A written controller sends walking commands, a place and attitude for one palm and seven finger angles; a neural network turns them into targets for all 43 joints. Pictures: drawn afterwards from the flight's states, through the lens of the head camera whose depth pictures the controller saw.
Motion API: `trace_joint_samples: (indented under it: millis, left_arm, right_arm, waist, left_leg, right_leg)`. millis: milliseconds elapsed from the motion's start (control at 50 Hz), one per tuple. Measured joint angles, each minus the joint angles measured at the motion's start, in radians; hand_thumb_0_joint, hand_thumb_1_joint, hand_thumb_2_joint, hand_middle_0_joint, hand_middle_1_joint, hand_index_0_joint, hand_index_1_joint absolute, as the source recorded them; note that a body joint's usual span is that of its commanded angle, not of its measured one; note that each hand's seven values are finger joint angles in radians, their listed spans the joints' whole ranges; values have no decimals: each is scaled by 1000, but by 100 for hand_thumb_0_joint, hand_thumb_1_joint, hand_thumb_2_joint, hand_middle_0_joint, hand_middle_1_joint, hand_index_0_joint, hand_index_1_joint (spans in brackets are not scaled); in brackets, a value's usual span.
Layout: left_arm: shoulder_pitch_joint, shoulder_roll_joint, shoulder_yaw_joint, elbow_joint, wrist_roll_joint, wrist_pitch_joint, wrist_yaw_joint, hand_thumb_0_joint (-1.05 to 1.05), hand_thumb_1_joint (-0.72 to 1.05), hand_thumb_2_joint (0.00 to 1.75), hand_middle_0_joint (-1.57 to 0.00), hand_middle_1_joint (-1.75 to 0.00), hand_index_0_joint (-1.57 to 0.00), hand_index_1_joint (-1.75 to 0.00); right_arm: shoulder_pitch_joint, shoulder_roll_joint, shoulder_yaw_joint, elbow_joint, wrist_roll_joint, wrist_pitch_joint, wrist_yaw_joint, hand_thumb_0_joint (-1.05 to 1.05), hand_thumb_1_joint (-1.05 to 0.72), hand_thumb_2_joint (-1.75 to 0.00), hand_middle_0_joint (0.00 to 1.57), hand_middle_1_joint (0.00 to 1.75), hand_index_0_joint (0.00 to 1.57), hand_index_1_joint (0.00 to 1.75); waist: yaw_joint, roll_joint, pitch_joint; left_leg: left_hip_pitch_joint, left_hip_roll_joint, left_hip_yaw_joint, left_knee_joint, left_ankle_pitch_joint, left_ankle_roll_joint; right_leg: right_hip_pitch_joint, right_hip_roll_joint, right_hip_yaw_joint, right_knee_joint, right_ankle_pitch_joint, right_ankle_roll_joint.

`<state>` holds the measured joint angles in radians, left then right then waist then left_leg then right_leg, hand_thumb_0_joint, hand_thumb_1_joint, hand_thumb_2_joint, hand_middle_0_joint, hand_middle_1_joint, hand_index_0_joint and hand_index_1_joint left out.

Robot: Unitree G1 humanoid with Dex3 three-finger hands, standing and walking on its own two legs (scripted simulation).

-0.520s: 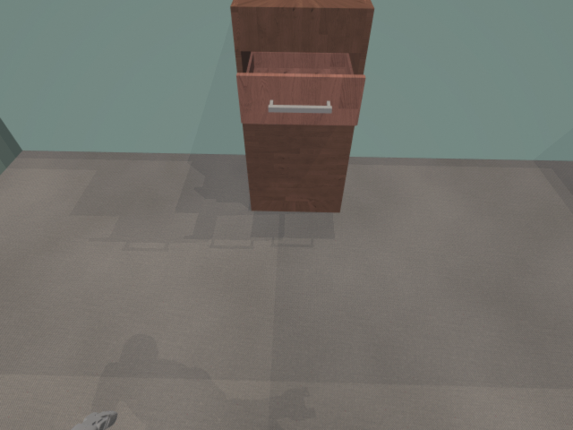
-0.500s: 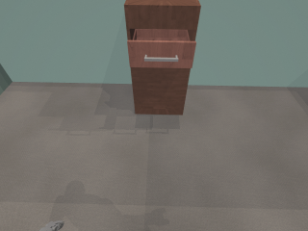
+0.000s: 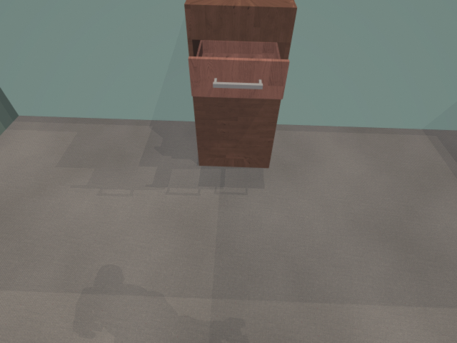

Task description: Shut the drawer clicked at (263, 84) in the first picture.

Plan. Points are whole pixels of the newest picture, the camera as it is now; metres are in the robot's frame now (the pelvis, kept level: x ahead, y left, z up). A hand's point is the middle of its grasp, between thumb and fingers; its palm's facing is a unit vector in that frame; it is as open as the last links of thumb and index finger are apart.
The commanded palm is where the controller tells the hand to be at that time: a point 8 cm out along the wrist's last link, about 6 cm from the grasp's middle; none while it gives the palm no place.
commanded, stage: stand and wait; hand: left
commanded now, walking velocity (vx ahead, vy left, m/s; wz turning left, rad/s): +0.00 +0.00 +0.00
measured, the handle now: (237, 83) +1.05 +0.03 -0.09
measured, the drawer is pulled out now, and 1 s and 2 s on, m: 0.17 0.17 0.17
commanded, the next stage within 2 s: look at it before walking up in 0.30 s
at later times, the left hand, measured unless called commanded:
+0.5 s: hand out of the picture +0.07 +0.24 -0.16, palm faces -0.04 -0.95 -0.32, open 7.4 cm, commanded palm none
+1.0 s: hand out of the picture +0.08 +0.24 -0.15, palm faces -0.03 -0.94 -0.33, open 7.4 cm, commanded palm none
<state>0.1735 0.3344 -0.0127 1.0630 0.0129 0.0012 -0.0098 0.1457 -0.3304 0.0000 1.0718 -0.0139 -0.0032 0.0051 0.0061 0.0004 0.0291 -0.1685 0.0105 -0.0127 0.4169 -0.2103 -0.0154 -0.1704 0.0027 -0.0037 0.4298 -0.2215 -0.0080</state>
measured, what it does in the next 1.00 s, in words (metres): stands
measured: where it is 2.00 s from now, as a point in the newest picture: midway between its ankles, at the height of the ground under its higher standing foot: outside the picture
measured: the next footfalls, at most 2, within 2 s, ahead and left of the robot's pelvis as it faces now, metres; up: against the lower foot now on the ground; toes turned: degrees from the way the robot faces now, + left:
right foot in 1.48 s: +0.15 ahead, -0.14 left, +0.00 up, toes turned -19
left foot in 2.00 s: +0.46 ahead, -0.03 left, +0.00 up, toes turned -20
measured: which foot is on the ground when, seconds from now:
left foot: down 0.00-1.00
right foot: down 0.00-1.00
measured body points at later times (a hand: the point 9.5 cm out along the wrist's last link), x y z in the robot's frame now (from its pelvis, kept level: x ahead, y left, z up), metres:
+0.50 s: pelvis +0.00 +0.00 +0.00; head +0.00 +0.00 +0.45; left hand +0.08 +0.29 -0.13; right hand +0.07 -0.29 -0.14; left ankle +0.01 +0.13 -0.74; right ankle +0.01 -0.11 -0.74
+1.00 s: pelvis +0.02 +0.00 +0.00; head +0.02 +0.00 +0.45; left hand +0.09 +0.29 -0.13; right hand +0.10 -0.29 -0.13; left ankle +0.01 +0.13 -0.74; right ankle +0.01 -0.11 -0.74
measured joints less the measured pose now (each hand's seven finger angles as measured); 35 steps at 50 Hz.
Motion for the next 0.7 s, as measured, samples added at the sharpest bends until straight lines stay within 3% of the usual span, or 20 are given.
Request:
trace_joint_samples:
  millis: [700]
  left_arm:
    - [-27, -3, 4, 23, 1, -10, 3, 0, 90, 90, -20, -30, -20, -30]
  right_arm:
    - [-16, 9, 2, 32, 3, -13, -1, 1, -91, -89, 20, 30, 20, 30]
  waist:
    - [-1, -1, -8]
  left_leg:
    - [18, 1, 11, -41, 8, 1]
  right_leg:
    - [12, 1, 11, -36, 9, 2]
